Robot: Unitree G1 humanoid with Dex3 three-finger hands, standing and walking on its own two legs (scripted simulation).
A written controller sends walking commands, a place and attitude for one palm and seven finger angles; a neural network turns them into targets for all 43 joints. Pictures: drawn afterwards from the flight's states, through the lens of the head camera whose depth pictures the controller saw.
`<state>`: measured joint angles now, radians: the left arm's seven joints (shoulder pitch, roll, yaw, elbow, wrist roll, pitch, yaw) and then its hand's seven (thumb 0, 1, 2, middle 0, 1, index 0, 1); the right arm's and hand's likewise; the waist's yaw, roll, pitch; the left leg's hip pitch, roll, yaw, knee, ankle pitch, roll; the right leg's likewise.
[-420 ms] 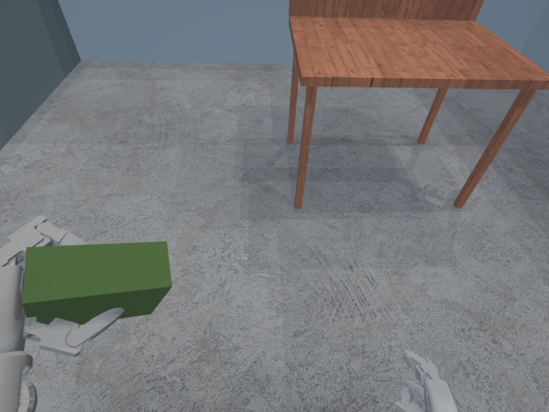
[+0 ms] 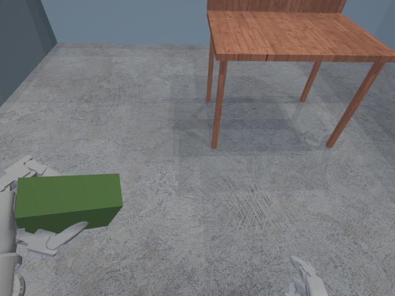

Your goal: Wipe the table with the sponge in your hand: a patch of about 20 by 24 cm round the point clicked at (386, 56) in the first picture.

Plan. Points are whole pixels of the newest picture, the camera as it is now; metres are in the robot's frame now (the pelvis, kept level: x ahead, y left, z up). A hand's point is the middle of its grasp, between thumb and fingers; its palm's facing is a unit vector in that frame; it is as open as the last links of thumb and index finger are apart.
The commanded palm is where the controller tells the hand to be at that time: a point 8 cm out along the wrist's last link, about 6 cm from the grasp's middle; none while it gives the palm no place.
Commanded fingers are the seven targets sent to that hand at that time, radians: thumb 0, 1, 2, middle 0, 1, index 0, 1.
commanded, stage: walk to a spot facing it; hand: left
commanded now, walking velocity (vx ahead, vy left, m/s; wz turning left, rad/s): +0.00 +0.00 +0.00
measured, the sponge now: (85, 204) +0.22 +0.20 +0.14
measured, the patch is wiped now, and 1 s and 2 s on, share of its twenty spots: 0.00 0.00 0.00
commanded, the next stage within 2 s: none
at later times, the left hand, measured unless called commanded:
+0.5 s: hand (110, 177) +0.27 +0.17 +0.15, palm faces +0.30 -0.88 -0.37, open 9.7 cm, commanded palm +0.22 +0.23 +0.18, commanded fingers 0.00 0.10 1.30 -1.20 -1.60 -1.20 -1.60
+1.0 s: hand (194, 109) +0.44 +0.04 +0.17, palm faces -0.03 -0.87 -0.50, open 9.7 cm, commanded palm +0.40 +0.11 +0.18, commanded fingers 0.00 0.10 1.30 -1.20 -1.60 -1.20 -1.60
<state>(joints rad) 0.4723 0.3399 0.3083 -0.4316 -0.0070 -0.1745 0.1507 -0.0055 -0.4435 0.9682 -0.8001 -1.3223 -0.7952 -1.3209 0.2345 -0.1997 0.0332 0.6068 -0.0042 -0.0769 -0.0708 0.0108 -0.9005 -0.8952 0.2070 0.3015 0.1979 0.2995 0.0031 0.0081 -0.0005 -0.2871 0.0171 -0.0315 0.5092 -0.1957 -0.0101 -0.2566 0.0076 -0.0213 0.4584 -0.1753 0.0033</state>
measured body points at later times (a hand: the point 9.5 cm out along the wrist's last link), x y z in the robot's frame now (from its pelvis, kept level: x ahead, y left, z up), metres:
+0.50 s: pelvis +0.03 -0.03 -0.01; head +0.03 -0.04 +0.44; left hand +0.25 +0.22 +0.17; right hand +0.16 -0.28 -0.11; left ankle +0.03 +0.11 -0.68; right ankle +0.04 -0.11 -0.74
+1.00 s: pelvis +0.14 -0.07 +0.00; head +0.17 -0.09 +0.45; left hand +0.44 +0.09 +0.20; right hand +0.19 -0.31 -0.10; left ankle +0.13 +0.10 -0.74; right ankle +0.16 -0.20 -0.70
